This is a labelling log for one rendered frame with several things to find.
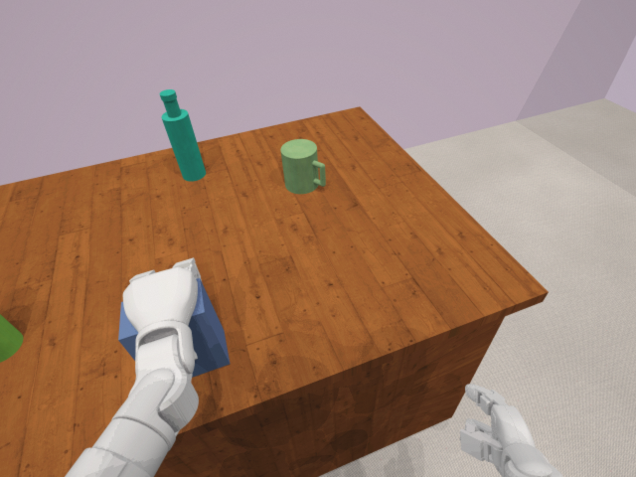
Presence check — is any left robot hand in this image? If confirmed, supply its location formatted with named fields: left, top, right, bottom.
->
left=123, top=258, right=202, bottom=360

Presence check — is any right robot hand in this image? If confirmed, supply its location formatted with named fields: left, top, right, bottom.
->
left=460, top=384, right=536, bottom=476

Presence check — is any sponge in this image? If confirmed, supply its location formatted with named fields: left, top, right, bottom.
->
left=118, top=278, right=230, bottom=377

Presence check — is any robot right forearm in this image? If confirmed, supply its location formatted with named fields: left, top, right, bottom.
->
left=501, top=443, right=563, bottom=477

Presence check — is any robot left forearm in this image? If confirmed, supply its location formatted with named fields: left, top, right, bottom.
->
left=65, top=321, right=199, bottom=477

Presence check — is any table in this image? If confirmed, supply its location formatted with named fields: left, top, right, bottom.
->
left=0, top=106, right=549, bottom=477

